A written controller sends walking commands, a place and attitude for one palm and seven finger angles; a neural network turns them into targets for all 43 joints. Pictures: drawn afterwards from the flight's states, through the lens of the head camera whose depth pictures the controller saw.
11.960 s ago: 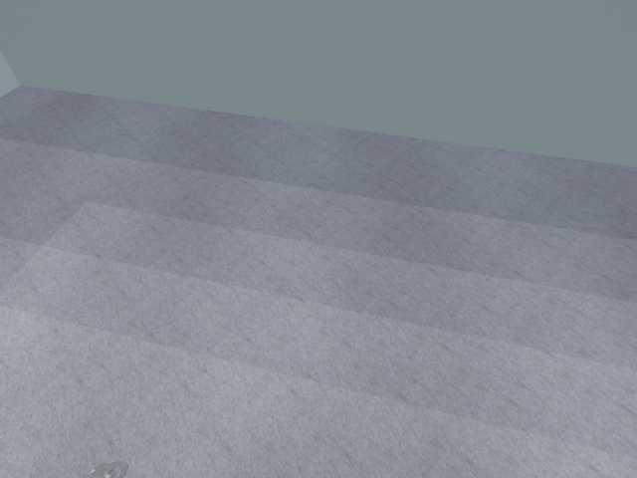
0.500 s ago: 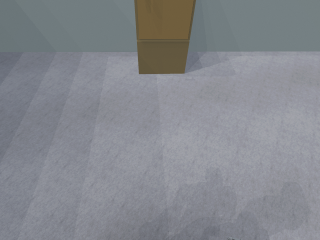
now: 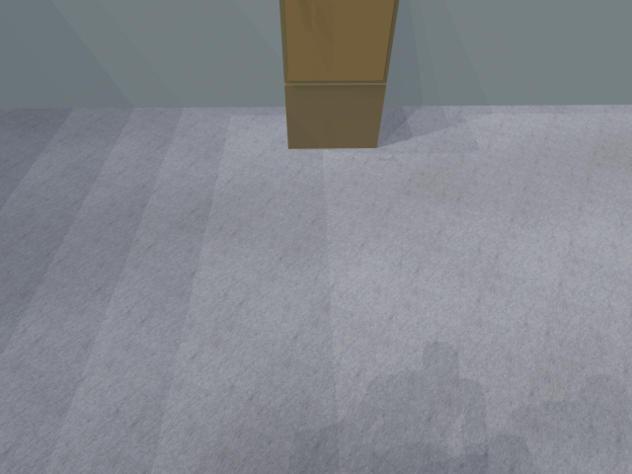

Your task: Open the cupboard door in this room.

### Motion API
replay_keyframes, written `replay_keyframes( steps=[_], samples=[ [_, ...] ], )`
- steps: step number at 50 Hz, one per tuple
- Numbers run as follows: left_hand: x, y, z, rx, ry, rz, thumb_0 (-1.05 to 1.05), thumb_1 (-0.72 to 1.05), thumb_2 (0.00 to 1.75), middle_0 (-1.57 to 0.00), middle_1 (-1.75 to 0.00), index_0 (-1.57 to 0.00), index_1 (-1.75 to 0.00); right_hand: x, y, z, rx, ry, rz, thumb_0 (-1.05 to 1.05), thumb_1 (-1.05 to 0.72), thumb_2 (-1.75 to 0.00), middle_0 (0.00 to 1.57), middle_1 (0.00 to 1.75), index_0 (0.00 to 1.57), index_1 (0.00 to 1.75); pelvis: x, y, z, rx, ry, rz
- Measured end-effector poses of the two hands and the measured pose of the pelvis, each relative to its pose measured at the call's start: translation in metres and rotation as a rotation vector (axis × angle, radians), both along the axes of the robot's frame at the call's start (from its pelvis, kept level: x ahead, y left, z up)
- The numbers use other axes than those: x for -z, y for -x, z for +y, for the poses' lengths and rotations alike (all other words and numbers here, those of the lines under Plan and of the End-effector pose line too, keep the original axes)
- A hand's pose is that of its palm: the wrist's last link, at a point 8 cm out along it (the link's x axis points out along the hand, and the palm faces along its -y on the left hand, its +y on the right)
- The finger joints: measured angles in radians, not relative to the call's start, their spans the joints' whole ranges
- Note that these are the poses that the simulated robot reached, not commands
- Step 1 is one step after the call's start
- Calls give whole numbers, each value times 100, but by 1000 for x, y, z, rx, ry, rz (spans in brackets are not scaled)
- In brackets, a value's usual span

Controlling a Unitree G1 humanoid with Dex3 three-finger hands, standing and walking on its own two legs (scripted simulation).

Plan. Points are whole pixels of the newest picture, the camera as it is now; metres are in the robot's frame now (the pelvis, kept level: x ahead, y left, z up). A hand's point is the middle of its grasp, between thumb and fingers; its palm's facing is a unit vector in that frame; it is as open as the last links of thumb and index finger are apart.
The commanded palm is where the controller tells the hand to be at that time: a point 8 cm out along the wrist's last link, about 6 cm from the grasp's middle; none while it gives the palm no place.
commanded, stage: turn or walk to find it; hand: left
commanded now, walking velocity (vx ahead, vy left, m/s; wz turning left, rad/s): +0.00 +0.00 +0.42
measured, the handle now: out of the picture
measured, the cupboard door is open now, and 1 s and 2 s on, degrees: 0 0 0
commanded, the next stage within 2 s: stand and wait in 0.16 s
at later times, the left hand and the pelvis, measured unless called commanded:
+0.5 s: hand out of the picture -0.03 +0.16 -0.16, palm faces +0.13 -0.97 -0.22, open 7.4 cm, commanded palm none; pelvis -0.03 -0.01 +0.01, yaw +6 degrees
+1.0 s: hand out of the picture -0.07 +0.20 -0.17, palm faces +0.15 -0.97 -0.20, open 7.4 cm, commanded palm none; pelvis -0.04 +0.02 +0.01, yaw +7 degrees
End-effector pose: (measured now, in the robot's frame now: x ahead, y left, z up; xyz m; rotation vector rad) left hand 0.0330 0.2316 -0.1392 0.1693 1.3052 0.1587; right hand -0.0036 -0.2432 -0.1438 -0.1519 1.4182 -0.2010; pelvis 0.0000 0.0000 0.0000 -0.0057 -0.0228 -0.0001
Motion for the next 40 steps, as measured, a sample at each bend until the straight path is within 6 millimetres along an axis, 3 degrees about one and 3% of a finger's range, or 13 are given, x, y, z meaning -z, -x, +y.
replay_keyframes(
  steps=[4, 10, 17, 22, 27, 31, 40],
  samples=[
    [7, 17, 11, -39, 10, 40, 1, 91, 90, -20, -30, -20, -30, -3, 6, 16, -23, -6, 13, 1, -91, -90, 19, 30, 20, 30, 0, 6, 6, -13, -13, 2],
    [-5, 27, 16, -67, -17, 44, 1, 91, 90, -20, -30, -20, -30, -3, -5, 27, -61, -47, -15, 1, -91, -90, 20, 30, 20, 30, -6, 14, 3, -53, -11, 26],
    [-15, 35, 0, -83, -64, -25, 1, 91, 90, -20, -30, -20, -30, 11, -27, 2, -94, -60, -76, 1, -92, -90, 20, 30, 20, 30, -1, 22, -13, -89, -21, 12],
    [-15, 55, -15, -100, -33, -5, 1, 91, 90, -20, -30, -20, -30, 2, -46, -9, -124, -38, -115, 1, -92, -90, 20, 30, 20, 30, -5, 25, -16, -97, -29, 4],
    [-4, 80, -21, -126, 12, 46, 1, 91, 90, -20, -30, -20, -30, -6, -55, -6, -157, -7, -136, 1, -92, -90, 19, 30, 20, 30, -5, 30, -12, -107, -13, 6],
    [8, 98, -18, -156, 49, 92, 1, 91, 90, -20, -30, -20, -30, -9, -52, 6, -184, 13, -130, 0, -92, -90, 19, 30, 20, 30, -1, 33, -4, -112, 1, 1],
    [5, 118, -5, -164, 60, 134, 1, 91, 90, -20, -30, -20, -30, -13, -29, 30, -178, -2, -96, 0, -94, -90, 20, 30, 20, 30, -8, 39, 11, -117, -2, -4]
  ],
)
